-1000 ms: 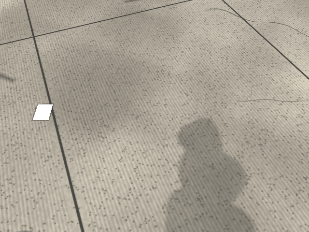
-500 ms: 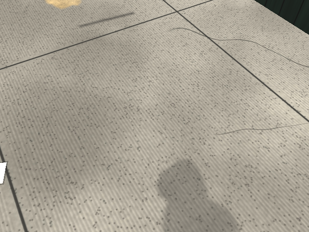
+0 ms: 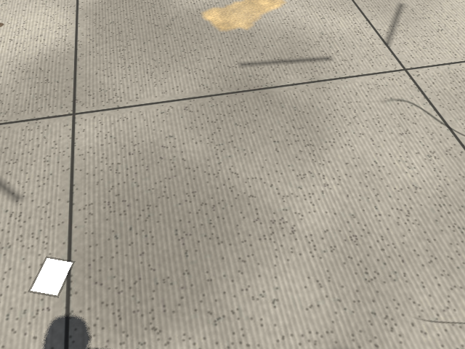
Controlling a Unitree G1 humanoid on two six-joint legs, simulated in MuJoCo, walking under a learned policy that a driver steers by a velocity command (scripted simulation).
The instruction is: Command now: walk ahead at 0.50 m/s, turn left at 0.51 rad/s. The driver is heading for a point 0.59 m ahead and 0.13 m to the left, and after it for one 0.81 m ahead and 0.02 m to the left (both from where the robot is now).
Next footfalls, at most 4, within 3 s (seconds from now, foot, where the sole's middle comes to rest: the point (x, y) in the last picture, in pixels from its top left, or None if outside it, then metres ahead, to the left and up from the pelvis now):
0.16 left None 0.26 0.13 -0.78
0.66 right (252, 310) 0.60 0.01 -0.78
1.14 left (176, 304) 0.61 0.24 -0.78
1.56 right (266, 323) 0.56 -0.03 -0.78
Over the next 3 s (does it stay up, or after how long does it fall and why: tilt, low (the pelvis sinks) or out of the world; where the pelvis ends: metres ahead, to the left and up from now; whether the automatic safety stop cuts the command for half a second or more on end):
stays up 0.68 0.01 -0.01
